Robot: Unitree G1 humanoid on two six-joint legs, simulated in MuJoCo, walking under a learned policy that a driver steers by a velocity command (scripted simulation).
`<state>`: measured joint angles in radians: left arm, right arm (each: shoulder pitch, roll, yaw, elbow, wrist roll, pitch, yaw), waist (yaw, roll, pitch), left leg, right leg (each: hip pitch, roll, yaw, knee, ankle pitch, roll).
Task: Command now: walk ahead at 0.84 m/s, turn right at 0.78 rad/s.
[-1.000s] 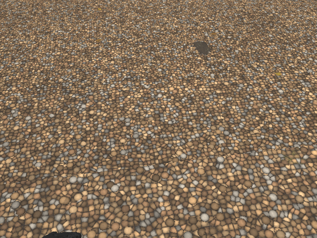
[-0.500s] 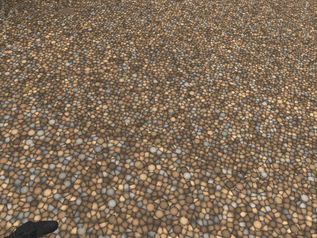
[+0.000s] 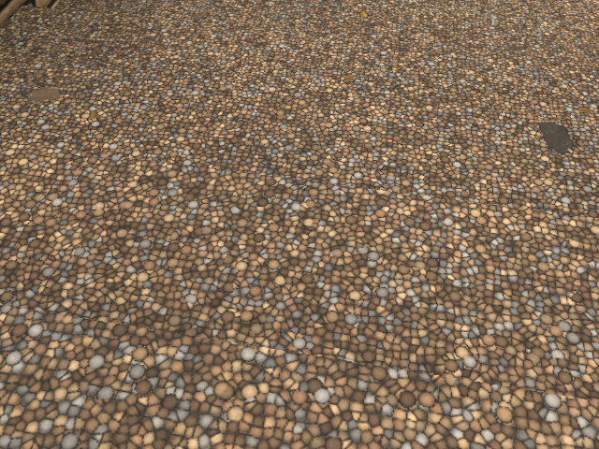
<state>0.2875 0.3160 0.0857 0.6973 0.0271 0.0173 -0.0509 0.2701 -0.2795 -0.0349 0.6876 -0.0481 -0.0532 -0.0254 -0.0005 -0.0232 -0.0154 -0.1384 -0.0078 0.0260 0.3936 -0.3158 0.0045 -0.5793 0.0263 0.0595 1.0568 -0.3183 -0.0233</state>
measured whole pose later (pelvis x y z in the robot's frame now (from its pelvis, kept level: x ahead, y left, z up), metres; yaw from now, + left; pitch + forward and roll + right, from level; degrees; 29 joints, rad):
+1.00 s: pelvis +0.77 -0.31 -0.06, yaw +1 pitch -1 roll +0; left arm -0.13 0.26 -0.02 0.64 0.06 -0.13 -0.05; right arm 0.51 -0.28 -0.10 0.98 -0.02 -0.09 -0.05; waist -0.17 -0.02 0.02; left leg -0.22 -0.15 -0.18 0.96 -0.63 0.10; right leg -0.38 -0.04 0.09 0.52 0.37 0.04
